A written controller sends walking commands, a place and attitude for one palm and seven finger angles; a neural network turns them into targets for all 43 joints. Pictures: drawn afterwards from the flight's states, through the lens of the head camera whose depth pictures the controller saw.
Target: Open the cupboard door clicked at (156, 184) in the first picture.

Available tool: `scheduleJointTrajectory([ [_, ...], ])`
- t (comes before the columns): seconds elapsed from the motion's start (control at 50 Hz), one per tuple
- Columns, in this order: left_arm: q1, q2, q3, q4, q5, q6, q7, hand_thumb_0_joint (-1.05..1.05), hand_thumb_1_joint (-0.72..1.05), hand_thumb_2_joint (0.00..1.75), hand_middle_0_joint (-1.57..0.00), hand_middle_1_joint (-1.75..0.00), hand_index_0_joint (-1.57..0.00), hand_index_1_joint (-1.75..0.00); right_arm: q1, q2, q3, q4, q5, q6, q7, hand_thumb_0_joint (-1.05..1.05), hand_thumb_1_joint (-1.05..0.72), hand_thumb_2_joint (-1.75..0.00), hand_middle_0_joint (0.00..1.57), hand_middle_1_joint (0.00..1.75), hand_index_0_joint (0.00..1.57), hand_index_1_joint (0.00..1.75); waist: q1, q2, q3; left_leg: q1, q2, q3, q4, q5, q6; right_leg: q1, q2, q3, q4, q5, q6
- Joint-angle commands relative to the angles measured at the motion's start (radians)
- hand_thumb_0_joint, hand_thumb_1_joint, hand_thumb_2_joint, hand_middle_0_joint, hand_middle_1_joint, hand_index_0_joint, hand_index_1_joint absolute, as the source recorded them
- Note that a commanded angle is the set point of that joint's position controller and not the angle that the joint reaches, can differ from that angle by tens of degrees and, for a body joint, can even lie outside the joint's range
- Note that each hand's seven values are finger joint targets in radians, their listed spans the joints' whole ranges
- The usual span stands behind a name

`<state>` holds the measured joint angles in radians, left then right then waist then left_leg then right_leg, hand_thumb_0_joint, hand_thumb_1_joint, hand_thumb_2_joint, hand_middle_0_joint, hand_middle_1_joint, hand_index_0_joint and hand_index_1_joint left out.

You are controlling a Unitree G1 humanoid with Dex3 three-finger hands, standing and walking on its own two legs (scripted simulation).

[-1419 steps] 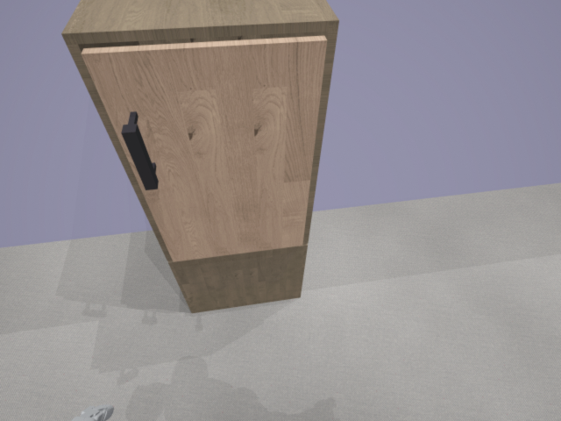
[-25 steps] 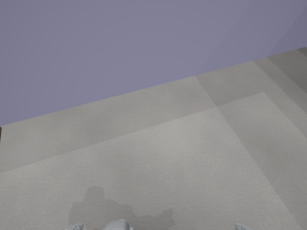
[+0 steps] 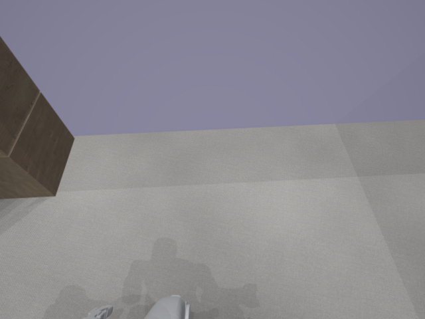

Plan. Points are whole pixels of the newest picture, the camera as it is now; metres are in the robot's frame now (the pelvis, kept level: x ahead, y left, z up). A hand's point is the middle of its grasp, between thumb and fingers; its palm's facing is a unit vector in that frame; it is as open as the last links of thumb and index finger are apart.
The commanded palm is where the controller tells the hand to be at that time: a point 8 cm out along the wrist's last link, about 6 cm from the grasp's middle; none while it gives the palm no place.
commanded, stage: turn to face it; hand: left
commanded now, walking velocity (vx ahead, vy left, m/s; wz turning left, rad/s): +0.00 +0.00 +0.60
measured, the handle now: out of the picture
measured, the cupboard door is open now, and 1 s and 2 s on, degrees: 47 47 47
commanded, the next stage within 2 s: take the last steps up to it in 1.32 s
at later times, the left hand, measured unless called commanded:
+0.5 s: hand out of the picture +0.06 +0.21 -0.15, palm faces +0.33 -0.89 -0.31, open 7.4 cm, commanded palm none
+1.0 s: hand out of the picture +0.00 +0.19 -0.16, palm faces +0.60 -0.74 -0.30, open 7.4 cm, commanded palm none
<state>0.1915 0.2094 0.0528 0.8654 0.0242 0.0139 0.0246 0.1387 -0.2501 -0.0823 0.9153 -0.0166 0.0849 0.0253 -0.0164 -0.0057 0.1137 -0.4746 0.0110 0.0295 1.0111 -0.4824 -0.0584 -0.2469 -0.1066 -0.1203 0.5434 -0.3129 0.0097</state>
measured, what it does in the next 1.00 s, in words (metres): steps on the spot, turning left: left foot, then right foot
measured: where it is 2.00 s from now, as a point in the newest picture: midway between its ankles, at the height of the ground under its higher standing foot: outside the picture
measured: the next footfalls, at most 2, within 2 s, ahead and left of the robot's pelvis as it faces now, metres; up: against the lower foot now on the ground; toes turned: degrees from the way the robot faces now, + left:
left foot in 0.14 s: +0.04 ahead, +0.14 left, +0.00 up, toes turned +9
right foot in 0.42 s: +0.09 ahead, -0.14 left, +0.00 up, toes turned +13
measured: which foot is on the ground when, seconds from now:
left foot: up 0.00-0.12, down 0.14-0.42, up 0.44-0.70, down 0.72-0.98, up 1.00-1.00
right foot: down 0.00-0.12, up 0.14-0.40, down 0.42-0.70, up 0.72-0.96, down 0.98-1.00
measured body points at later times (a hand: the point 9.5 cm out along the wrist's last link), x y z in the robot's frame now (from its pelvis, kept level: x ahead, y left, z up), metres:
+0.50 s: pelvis +0.02 -0.03 -0.01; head +0.08 -0.03 +0.44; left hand +0.04 +0.25 -0.13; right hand +0.19 -0.25 -0.16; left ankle -0.03 +0.10 -0.69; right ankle +0.05 -0.14 -0.74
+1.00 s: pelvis +0.05 -0.05 -0.02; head +0.09 -0.03 +0.43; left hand -0.04 +0.23 -0.14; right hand +0.27 -0.20 -0.16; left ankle -0.01 +0.09 -0.73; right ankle +0.13 -0.14 -0.74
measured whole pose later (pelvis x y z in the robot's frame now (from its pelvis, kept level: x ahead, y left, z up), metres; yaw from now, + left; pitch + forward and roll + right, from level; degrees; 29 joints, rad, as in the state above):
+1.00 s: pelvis +0.05 -0.05 -0.02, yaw +37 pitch +0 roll +1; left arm 0.17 0.25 0.07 0.86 0.02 0.02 0.01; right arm 0.16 -0.24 -0.07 0.91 -0.02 0.07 0.01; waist 0.00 0.02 0.09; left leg -0.40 -0.01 -0.10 0.71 -0.37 -0.03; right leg -0.32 -0.05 -0.05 0.64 -0.33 0.02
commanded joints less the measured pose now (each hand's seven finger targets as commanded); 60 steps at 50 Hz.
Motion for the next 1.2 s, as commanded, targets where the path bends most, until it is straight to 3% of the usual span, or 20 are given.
scheduleJointTrajectory([
  [0.0,0.094,0.22,0.053,-0.03,0.006,-0.024,0.004,0.0,0.9,0.9,-0.2,-0.3,-0.2,-0.3,-0.088,-0.021,0.007,-0.111,0.011,-0.049,0.008,0.0,-0.9,-0.9,0.2,0.3,0.2,0.3,0.066,-0.2,-0.176,0.028,-0.016,0.074,-0.263,0.009,0.003,0.241,-0.238,0.097,-0.075,0.689,-0.114],
  [0.06,0.069,0.229,0.062,-0.03,-0.008,-0.019,-0.002,0.0,0.9,0.9,-0.2,-0.3,-0.2,-0.3,-0.001,-0.058,0.003,-0.092,0.007,-0.058,0.003,0.0,-0.9,-0.9,0.2,0.3,0.2,0.3,0.013,-0.166,-0.202,0.22,-0.022,0.082,-0.521,0.226,0.025,0.158,-0.222,0.021,0.052,0.615,-0.044],
  [0.08,0.056,0.204,0.061,-0.045,-0.015,-0.014,-0.006,0.0,0.9,0.9,-0.2,-0.3,-0.2,-0.3,0.058,-0.12,-0.013,-0.079,0.001,-0.066,0.0,0.0,-0.9,-0.9,0.2,0.3,0.2,0.3,-0.025,-0.029,-0.237,0.398,0.062,-0.021,-0.59,0.437,0.066,-0.001,-0.188,-0.024,0.195,0.451,0.01],
  [0.1,0.041,0.136,0.04,-0.084,-0.019,-0.01,-0.014,0.0,0.9,0.9,-0.2,-0.3,-0.2,-0.3,0.123,-0.225,-0.04,-0.078,-0.006,-0.07,-0.006,0.0,-0.9,-0.9,0.2,0.3,0.2,0.3,-0.058,0.276,-0.266,0.562,0.334,-0.378,-0.597,0.823,0.204,-0.285,-0.045,-0.056,0.42,-0.153,0.088],
  [0.12,-0.029,0.129,0.03,-0.118,-0.011,0.001,-0.008,0.0,0.9,0.9,-0.2,-0.3,-0.2,-0.3,0.189,-0.273,-0.05,-0.055,-0.008,-0.061,-0.015,0.0,-0.9,-0.9,0.2,0.3,0.2,0.3,-0.092,0.253,-0.254,0.521,0.426,-0.439,-0.609,0.873,0.311,-0.349,-0.015,0.044,0.554,-0.368,0.08],
  [0.22,-0.045,0.114,0.036,-0.066,-0.013,0.014,-0.015,0.0,0.9,0.9,-0.2,-0.3,-0.2,-0.3,0.041,-0.182,-0.027,-0.081,-0.013,-0.073,-0.045,0.0,-0.9,-0.9,0.2,0.3,0.2,0.3,-0.014,0.196,-0.19,0.361,0.233,-0.273,-0.594,0.759,0.223,-0.284,0.013,0.113,0.502,-0.17,0.076],
  [0.34,0.058,0.111,0.041,-0.048,-0.016,0.004,-0.016,0.0,0.9,0.9,-0.2,-0.3,-0.2,-0.3,-0.037,-0.189,-0.036,-0.101,-0.009,-0.055,-0.037,0.0,-0.9,-0.9,0.2,0.3,0.2,0.3,0.04,0.171,-0.173,0.148,0.16,-0.293,-0.559,0.499,0.168,0.045,0.093,0.057,0.065,-0.009,0.053],
  [0.36,0.101,0.144,0.05,-0.04,-0.012,-0.003,-0.011,0.0,0.9,0.9,-0.2,-0.3,-0.2,-0.3,-0.058,-0.167,-0.034,-0.11,-0.002,-0.051,-0.033,0.0,-0.9,-0.9,0.2,0.3,0.2,0.3,0.067,0.109,-0.164,0.053,0.107,-0.265,-0.492,0.362,0.125,0.152,0.054,0.093,-0.088,0.049,0.043],
  [0.4,0.115,0.289,0.073,-0.055,0.008,-0.013,0.002,0.0,0.9,0.9,-0.2,-0.3,-0.2,-0.3,-0.066,-0.09,-0.024,-0.152,0.005,-0.05,-0.016,0.0,-0.9,-0.9,0.2,0.3,0.2,0.3,0.093,-0.286,-0.149,-0.115,-0.071,-0.052,-0.03,-0.135,0.018,0.15,-0.387,0.508,-0.324,0.045,-0.147],
  [0.5,0.007,0.174,0.043,-0.071,0.004,-0.021,0.01,0.0,0.9,0.9,-0.2,-0.3,-0.2,-0.3,-0.059,-0.053,-0.01,-0.103,0.005,-0.037,0.002,0.0,-0.9,-0.9,0.2,0.3,0.2,0.3,0.023,-0.224,-0.133,-0.054,0.02,-0.017,0.044,-0.031,0.0,0.131,-0.23,0.143,-0.162,0.526,-0.131],
  [0.58,0.072,0.219,0.056,-0.039,0.005,-0.023,0.005,0.0,0.9,0.9,-0.2,-0.3,-0.2,-0.3,-0.084,-0.023,0.007,-0.106,0.01,-0.048,0.008,0.0,-0.9,-0.9,0.2,0.3,0.2,0.3,0.056,-0.199,-0.168,0.045,-0.013,0.068,-0.259,0.018,0.006,0.21,-0.24,0.091,-0.084,0.64,-0.114],
  [0.64,0.063,0.227,0.063,-0.028,-0.009,-0.018,-0.003,0.0,0.9,0.9,-0.2,-0.3,-0.2,-0.3,0.002,-0.061,0.001,-0.088,0.004,-0.058,0.005,0.0,-0.9,-0.9,0.2,0.3,0.2,0.3,0.005,-0.14,-0.195,0.251,-0.021,0.073,-0.538,0.248,0.03,0.124,-0.22,0.014,0.068,0.569,-0.035],
  [0.66,0.056,0.198,0.06,-0.05,-0.017,-0.013,-0.009,0.0,0.9,0.9,-0.2,-0.3,-0.2,-0.3,0.059,-0.137,-0.017,-0.082,-0.002,-0.066,0.0,0.0,-0.9,-0.9,0.2,0.3,0.2,0.3,-0.03,0.017,-0.233,0.423,0.098,-0.075,-0.592,0.454,0.086,-0.049,-0.169,-0.037,0.227,0.376,0.023],
  [0.68,0.023,0.123,0.038,-0.093,-0.021,-0.008,-0.015,0.0,0.9,0.9,-0.2,-0.3,-0.2,-0.3,0.141,-0.25,-0.046,-0.072,-0.01,-0.068,-0.008,0.0,-0.9,-0.9,0.2,0.3,0.2,0.3,-0.074,0.317,-0.246,0.538,0.375,-0.441,-0.627,0.837,0.249,-0.32,-0.026,-0.052,0.456,-0.292,0.095],
  [0.7,-0.057,0.135,0.027,-0.13,-0.008,0.004,-0.008,0.0,0.9,0.9,-0.2,-0.3,-0.2,-0.3,0.206,-0.275,-0.049,-0.053,-0.008,-0.06,-0.015,0.0,-0.9,-0.9,0.2,0.3,0.2,0.3,-0.097,0.208,-0.222,0.479,0.426,-0.461,-0.614,0.807,0.313,-0.346,-0.022,0.062,0.569,-0.359,0.077],
  [0.9,0.081,0.116,0.042,-0.038,-0.013,0.005,-0.018,0.0,0.9,0.9,-0.2,-0.3,-0.2,-0.3,-0.049,-0.19,-0.034,-0.103,-0.009,-0.052,-0.033,0.0,-0.9,-0.9,0.2,0.3,0.2,0.3,0.046,0.155,-0.157,0.087,0.151,-0.288,-0.582,0.342,0.161,0.063,0.092,0.052,0.07,-0.029,0.05],
  [0.92,0.127,0.147,0.051,-0.032,-0.009,-0.004,-0.013,0.0,0.9,0.9,-0.2,-0.3,-0.2,-0.3,-0.064,-0.161,-0.031,-0.112,-0.003,-0.05,-0.029,0.0,-0.9,-0.9,0.2,0.3,0.2,0.3,0.072,0.072,-0.169,0.009,0.097,-0.257,-0.499,0.251,0.122,0.17,0.043,0.103,-0.099,0.006,0.039],
  [0.96,0.118,0.28,0.068,-0.051,0.008,-0.011,-0.001,0.0,0.9,0.9,-0.2,-0.3,-0.2,-0.3,-0.077,-0.09,-0.02,-0.148,0.002,-0.05,-0.014,0.0,-0.9,-0.9,0.2,0.3,0.2,0.3,0.093,-0.297,-0.135,-0.123,-0.064,-0.054,-0.024,-0.121,0.026,0.109,-0.378,0.519,-0.348,-0.084,-0.153],
  [1.06,0.022,0.172,0.04,-0.057,0.005,-0.022,0.006,0.0,0.9,0.9,-0.2,-0.3,-0.2,-0.3,-0.055,-0.041,-0.005,-0.091,0.002,-0.037,-0.001,0.0,-0.9,-0.9,0.2,0.3,0.2,0.3,0.025,-0.22,-0.104,-0.033,0.007,-0.013,0.032,-0.021,0.009,0.064,-0.222,0.168,-0.19,0.416,-0.13],
  [1.18,0.092,0.215,0.052,0.005,0.001,-0.022,-0.001,0.0,0.9,0.9,-0.2,-0.3,-0.2,-0.3,-0.023,-0.019,0.017,-0.061,0.008,-0.055,-0.006,0.0,-0.9,-0.9,0.2,0.3,0.2,0.3,0.034,-0.176,-0.154,0.183,-0.034,0.065,-0.427,0.126,0.021,0.122,-0.21,0.106,-0.075,0.499,-0.087],
])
